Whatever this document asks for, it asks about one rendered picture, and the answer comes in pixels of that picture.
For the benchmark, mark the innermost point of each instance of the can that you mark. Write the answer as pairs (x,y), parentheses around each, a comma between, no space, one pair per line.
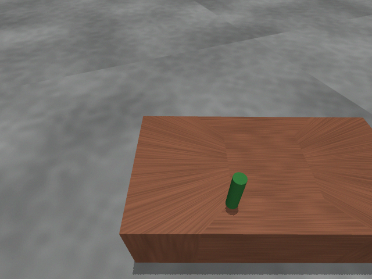
(236,189)

